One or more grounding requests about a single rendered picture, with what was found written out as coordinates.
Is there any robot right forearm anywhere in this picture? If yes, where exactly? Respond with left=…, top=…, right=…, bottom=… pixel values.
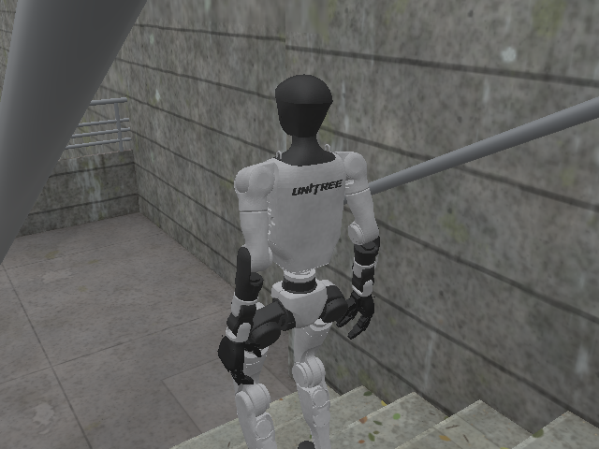
left=352, top=228, right=380, bottom=297

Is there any right robot hand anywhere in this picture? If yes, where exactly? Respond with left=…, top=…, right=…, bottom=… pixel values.
left=336, top=290, right=374, bottom=340

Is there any robot right upper arm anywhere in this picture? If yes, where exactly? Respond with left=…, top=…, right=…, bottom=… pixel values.
left=334, top=152, right=379, bottom=245

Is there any robot left forearm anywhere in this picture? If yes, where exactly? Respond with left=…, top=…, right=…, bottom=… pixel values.
left=226, top=247, right=264, bottom=342

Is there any humanoid robot head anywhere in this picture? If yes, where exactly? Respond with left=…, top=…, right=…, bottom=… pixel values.
left=273, top=74, right=336, bottom=167

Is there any left robot thigh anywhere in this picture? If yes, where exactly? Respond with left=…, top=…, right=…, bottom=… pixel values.
left=232, top=301, right=285, bottom=417

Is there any robot left upper arm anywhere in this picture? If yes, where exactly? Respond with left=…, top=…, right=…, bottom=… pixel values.
left=234, top=161, right=275, bottom=272

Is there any left robot hand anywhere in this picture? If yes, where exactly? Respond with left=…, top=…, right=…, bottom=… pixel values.
left=217, top=335, right=262, bottom=385

